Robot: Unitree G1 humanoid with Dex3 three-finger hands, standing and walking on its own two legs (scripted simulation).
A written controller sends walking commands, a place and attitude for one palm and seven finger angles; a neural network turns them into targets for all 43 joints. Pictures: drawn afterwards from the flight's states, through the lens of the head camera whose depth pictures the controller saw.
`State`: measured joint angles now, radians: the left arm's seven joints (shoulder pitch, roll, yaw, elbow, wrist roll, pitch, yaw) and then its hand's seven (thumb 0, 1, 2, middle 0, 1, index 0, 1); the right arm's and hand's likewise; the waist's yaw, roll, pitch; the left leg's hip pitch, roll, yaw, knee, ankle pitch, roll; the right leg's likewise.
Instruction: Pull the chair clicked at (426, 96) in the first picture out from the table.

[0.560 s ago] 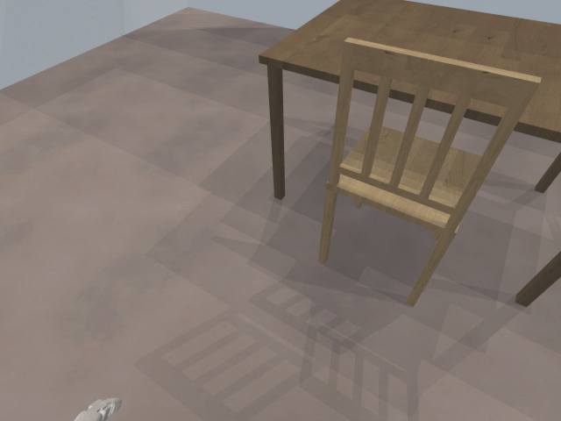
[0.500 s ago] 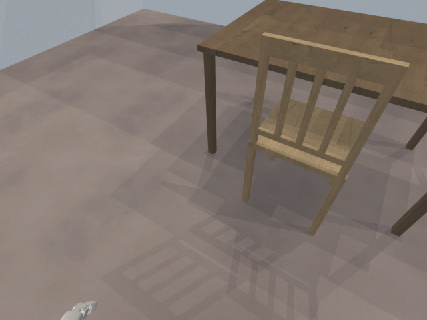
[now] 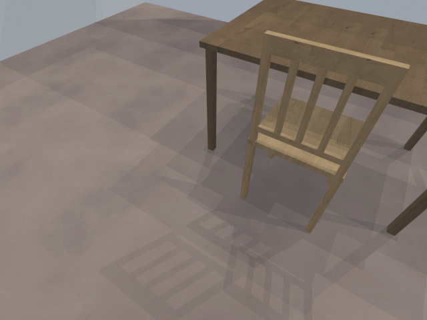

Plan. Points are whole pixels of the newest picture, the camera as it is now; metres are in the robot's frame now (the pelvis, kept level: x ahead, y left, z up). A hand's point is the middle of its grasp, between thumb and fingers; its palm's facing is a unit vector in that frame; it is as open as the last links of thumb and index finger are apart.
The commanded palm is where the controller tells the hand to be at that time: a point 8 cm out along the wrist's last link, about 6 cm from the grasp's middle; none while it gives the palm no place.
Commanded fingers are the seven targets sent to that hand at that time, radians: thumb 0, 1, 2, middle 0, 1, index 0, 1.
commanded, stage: stand and wait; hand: left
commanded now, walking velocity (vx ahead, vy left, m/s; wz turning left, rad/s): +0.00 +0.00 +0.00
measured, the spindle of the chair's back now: (309, 108) +0.80 -0.28 -0.07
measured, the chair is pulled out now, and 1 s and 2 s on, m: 0.00 0.00 0.00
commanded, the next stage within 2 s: look at it before walking up in 0.26 s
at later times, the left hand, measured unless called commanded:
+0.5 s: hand out of the picture +0.07 +0.26 -0.15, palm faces -0.02 -0.94 -0.34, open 7.4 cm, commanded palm none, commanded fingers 0.00 0.90 0.90 -0.20 -0.30 -0.20 -0.30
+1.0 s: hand out of the picture +0.07 +0.26 -0.15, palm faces -0.02 -0.94 -0.34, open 7.4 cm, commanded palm none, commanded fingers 0.00 0.90 0.90 -0.20 -0.30 -0.20 -0.30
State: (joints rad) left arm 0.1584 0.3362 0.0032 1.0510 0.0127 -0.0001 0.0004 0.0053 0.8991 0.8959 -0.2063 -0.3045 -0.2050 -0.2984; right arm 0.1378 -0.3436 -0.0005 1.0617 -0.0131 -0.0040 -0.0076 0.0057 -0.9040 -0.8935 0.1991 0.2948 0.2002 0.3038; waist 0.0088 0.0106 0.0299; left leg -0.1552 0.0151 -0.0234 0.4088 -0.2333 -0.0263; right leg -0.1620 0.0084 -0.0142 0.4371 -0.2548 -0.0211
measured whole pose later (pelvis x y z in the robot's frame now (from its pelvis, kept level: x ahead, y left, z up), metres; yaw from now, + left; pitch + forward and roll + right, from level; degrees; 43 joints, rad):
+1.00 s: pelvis +0.00 +0.01 +0.00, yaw +0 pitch -1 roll +0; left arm 0.14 0.33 0.00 1.09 0.02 -0.01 0.00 0.00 0.90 0.90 -0.21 -0.30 -0.20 -0.30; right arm 0.12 -0.34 0.00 1.11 -0.01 -0.02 0.00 0.00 -0.90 -0.89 0.20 0.29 0.20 0.30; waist 0.01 0.01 0.03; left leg -0.13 0.00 -0.01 0.34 -0.19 -0.01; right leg -0.13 0.00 0.00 0.37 -0.21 0.00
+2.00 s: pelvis -0.02 +0.02 -0.01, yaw -24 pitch +1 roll -1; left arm 0.29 0.21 0.07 0.94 0.03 0.04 0.01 0.00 0.90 0.90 -0.21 -0.30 -0.20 -0.30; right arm 0.18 -0.21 -0.04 0.95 0.00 0.01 -0.03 0.00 -0.91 -0.89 0.20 0.29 0.20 0.30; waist 0.03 -0.01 -0.01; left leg -0.25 0.01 -0.02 0.52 -0.31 -0.01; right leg -0.30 0.14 0.17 0.45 -0.16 -0.03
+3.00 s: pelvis +0.11 -0.18 -0.01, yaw -32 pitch +0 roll -3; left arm 0.39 0.16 0.04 1.14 0.03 -0.07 0.02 -0.01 0.92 0.90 -0.20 -0.30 -0.20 -0.30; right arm 0.13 -0.16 -0.06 1.00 -0.03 -0.02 0.02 0.00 -0.91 -0.89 0.19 0.29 0.19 0.30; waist 0.02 0.02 0.01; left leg -0.52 0.10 0.12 0.75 -0.24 0.01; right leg 0.03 0.03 -0.19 0.35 -0.37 -0.02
